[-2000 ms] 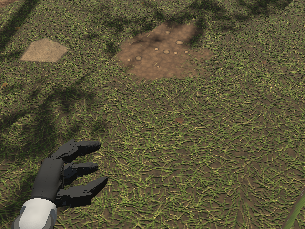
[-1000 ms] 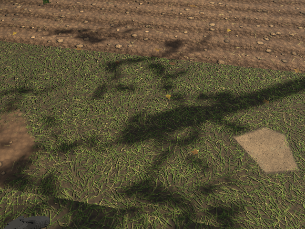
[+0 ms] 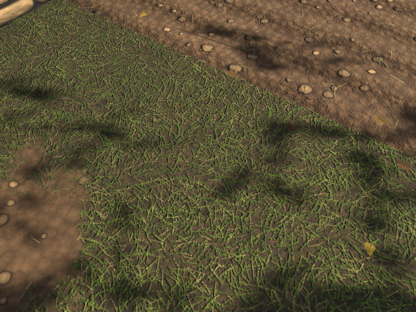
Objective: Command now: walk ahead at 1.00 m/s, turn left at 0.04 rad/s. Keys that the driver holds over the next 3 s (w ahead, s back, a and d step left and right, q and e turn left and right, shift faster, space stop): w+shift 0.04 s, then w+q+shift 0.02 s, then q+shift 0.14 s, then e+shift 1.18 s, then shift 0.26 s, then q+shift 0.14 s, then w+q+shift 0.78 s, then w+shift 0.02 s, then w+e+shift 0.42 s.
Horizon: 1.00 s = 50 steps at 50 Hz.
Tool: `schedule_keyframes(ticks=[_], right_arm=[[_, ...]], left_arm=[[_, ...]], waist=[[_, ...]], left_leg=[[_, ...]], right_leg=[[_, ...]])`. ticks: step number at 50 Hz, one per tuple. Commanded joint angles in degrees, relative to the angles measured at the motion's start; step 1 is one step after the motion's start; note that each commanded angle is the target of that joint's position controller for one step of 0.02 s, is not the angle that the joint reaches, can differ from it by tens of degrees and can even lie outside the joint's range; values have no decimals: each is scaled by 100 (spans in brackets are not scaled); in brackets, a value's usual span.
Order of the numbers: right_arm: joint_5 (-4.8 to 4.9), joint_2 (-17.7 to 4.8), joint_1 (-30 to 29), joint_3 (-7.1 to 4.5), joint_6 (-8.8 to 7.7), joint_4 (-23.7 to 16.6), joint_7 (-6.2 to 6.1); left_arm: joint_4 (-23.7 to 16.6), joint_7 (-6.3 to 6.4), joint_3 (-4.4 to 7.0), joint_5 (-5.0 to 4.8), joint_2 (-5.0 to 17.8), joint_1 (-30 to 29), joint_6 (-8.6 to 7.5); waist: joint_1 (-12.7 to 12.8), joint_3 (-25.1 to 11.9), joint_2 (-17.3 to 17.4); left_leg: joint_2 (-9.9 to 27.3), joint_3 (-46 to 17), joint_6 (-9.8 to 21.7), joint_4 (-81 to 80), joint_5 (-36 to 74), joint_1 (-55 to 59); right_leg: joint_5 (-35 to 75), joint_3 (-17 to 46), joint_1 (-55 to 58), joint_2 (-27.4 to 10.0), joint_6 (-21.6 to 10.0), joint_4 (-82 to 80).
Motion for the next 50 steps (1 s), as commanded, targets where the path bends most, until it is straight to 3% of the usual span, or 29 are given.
schedule_keyframes(ticks=[1, 2, 3, 4, 5, 6, 7, 8, 10, 12, 14, 15, 16, 17, 18, 19, 21, 25, 32, 37, 40, 41, 42, 43, 44, 45, 46, 48, 50], right_arm=[[343, -75, -303, 173, -484, -1065, -17], [351, -30, -1010, 206, -456, -1247, -94], [268, -33, -1138, 240, -369, -1236, -112], [110, 3, -1338, 238, -265, -1201, -69], [31, -3, -1639, 158, -129, -1318, 45], [27, -49, -1665, 152, -75, -1443, 81], [-119, -6, -1723, 109, -93, -1381, 64], [-219, 165, -1364, 136, -166, -1255, 163], [-257, 50, -1496, 81, -162, -1192, 363], [-293, -18, -1847, 61, -188, -1355, 429], [-381, -330, -675, -135, -198, -904, 460], [-441, -668, -142, -232, -142, -716, 386], [-677, -937, -100, -157, -149, -694, 318], [-680, -593, -20, -39, -208, -783, 365], [-543, -643, -566, -82, -224, -949, 399], [-376, -532, -1080, -68, -212, -991, 362], [-362, -258, -1540, 20, -168, -973, 256], [-489, -506, -1815, -85, -101, -967, 81], [-434, -743, -2186, -199, 204, -997, -210], [-301, -924, -2137, -305, 339, -941, -89], [-154, -993, -2237, -371, 387, -909, 5], [-105, -896, -2068, -371, 406, -808, 41], [-166, -775, -1795, -370, 420, -735, 88], [-409, -565, -2109, -298, 371, -1118, 104], [-492, -562, -2651, -262, 339, -1313, 72], [-361, -690, -2877, -304, 345, -1338, 51], [-281, -615, -2885, -293, 324, -1300, -5], [-358, -744, -2712, -348, 307, -1170, -93], [-313, -638, -2667, -335, 281, -1163, -55]], left_arm=[[876, 126, 387, -39, 1220, 3142, 136], [738, 222, 278, -31, 911, 2417, 156], [678, 242, 205, 87, 931, 1997, 9], [784, 239, 12, 102, 355, 1833, -134], [708, 240, -148, 40, 19, 1123, -210], [490, 283, -171, 52, 109, 75, -169], [386, 358, -188, 190, 137, -190, -195], [412, 434, -137, 203, 426, -170, -258], [558, 550, 14, -100, 897, 395, -251], [817, 600, 103, -349, 1031, 1039, -56], [949, 573, 95, -202, 960, 1188, 195], [835, 535, 61, -133, 811, 1099, 264], [812, 423, -162, -39, -90, 1919, 315], [1000, 350, -188, -197, -82, 2491, 272], [842, 333, -103, -316, 244, 2142, 291], [533, 398, -7, -296, 502, 1347, 336], [406, 491, 164, -291, 621, 951, 524], [74, 554, 274, -291, 384, 868, 836], [-561, 473, 338, -225, 469, -7, 1014], [-862, 247, 405, -223, 588, -347, 1118], [-929, 172, 460, -247, 577, -169, 1161], [-886, 210, 510, -230, 646, 28, 1146], [-817, 319, 690, -198, 1137, 409, 1104], [-840, 421, 881, -130, 1986, 577, 1074], [-933, 347, 800, 85, 1824, 706, 865], [-932, 296, 768, 49, 1685, 534, 691], [-946, 340, 746, -96, 1576, 284, 603], [-1107, 489, 610, -290, 1139, -218, 669], [-1207, 571, 588, -258, 1085, -190, 741]], waist=[[1087, -2127, -1834], [873, -1335, -332], [694, -812, 150], [476, -250, 697], [-6, 664, 603], [-357, 1204, -89], [-256, 1005, -349], [-415, 688, -844], [-190, 229, -564], [-109, 120, -174], [-704, -461, -160], [-902, -791, 111], [-275, -1561, 1727], [-258, -2586, 1437], [-207, -2335, 1055], [-137, -1624, 449], [173, -889, 236], [407, -739, 498], [223, -567, 641], [85, -468, 692], [256, -459, 746], [328, -441, 570], [361, -401, -313], [220, -330, -2044], [532, -1108, -1345], [493, -1097, -710], [329, -884, -462], [82, -737, -329], [55, -876, -372]], left_leg=[[-10, 69, -26, 2030, 929, -5616], [365, 496, -12, 1473, 1517, -5667], [516, 292, -13, 1790, 1488, -5570], [836, -308, 206, 1004, 1829, -5354], [1046, -521, 242, -817, 2497, -4809], [1008, -37, 159, -2926, 2769, -3456], [610, 489, -20, -4057, 3987, -2267], [548, 738, -172, -4894, 4974, -1135], [248, 1046, -200, -5890, 5524, -971], [-119, 1145, 128, -6905, 5329, -1077], [-344, 1165, 400, -7432, 5965, 244], [384, 474, 511, -7160, 7828, 1232], [2108, -1414, 1323, -6684, 11417, 2686], [2504, -2204, 1793, -6629, 11926, 3003], [2582, -1817, 1993, -6855, 10795, 2611], [2261, -1362, 1743, -7222, 9474, 1807], [1915, -621, 1377, -7790, 8301, 554], [1845, 254, 1338, -8337, 7201, -269], [1911, 1265, 1196, -8765, 4726, -153], [2226, 1619, 997, -8381, 4829, 439], [2327, 1827, 611, -7729, 5159, 707], [2141, 2024, 312, -7233, 5036, 559], [1606, 2321, -123, -6068, 4207, -101], [631, 2419, -691, -4337, 1180, -2316], [264, 1047, -754, -3236, 552, -2903], [286, 628, -612, -2943, 913, -3150], [309, 444, -484, -3098, 1461, -3285], [359, 284, -445, -3584, 2108, -3093], [159, 271, -469, -4033, 2426, -2749]], right_leg=[[18, 3911, 5952, -2042, -1933, -1026], [-1051, 4292, 4730, -2121, -1976, -1711], [-232, 4471, 3654, -2604, -2294, -1506], [955, 3915, 2651, -2660, -2001, -1114], [1646, 2618, 1111, -2118, -1354, -1312], [1882, 940, -530, -1231, -796, -2127], [2676, -130, -1111, -412, -601, -2345], [3358, -374, -1335, -367, -649, -2131], [4142, -413, 276, -578, -644, -2147], [5142, -181, 1796, -784, -643, -1615], [5328, -254, 2246, -577, -437, -41], [3777, -218, 1662, -245, -243, 1331], [-2244, 53, 248, 857, 39, 3974], [-2503, 1640, 28, 999, 13, 4804], [-2311, 1608, -365, 803, 79, 4937], [-1910, 1221, -711, 513, 160, 4532], [-1450, 927, -548, 196, 305, 4131], [-1057, 620, -345, 10, 492, 3762], [194, 260, -588, -268, 482, 2272], [-199, -192, -225, -146, 188, 1194], [-149, -446, 263, 8, -138, 144], [449, -400, 687, 136, -319, -454], [2510, 445, 1440, -111, -658, -1022], [5018, 2613, 2613, -1321, -1617, -913], [4503, 3396, 2802, -1660, -2309, -1082], [4014, 2952, 2860, -1483, -2149, -1201], [3513, 2619, 2739, -1173, -1842, -1205], [3165, 2293, 2354, -902, -1484, -1198], [3247, 2267, 2254, -741, -1406, -1166]])
Next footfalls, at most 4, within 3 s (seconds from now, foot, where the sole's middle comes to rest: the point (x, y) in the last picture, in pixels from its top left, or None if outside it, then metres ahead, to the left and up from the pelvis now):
0.30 left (195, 310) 0.48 0.08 -0.77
0.84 right None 0.43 -0.16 -0.77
1.28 left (223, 276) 0.59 -0.01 -0.77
1.70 right None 0.34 -0.14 -0.77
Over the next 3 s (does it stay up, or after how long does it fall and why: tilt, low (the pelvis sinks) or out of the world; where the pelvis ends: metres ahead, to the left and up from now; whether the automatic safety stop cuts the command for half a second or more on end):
stays up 1.21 -0.32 0.01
